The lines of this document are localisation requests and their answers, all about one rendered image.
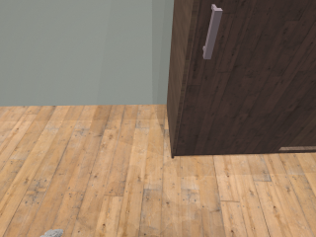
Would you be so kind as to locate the wardrobe door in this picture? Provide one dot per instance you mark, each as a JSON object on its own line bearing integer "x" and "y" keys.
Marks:
{"x": 305, "y": 135}
{"x": 259, "y": 86}

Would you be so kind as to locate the handle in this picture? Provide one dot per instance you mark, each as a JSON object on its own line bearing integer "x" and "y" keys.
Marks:
{"x": 212, "y": 32}

